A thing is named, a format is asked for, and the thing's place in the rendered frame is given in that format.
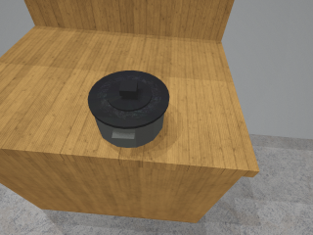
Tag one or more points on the knob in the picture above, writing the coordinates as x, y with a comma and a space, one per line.
128, 88

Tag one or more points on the lid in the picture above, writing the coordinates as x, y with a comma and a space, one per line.
128, 112

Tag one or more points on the table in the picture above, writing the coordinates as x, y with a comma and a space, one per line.
52, 152

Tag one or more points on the pot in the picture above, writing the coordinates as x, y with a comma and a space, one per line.
130, 137

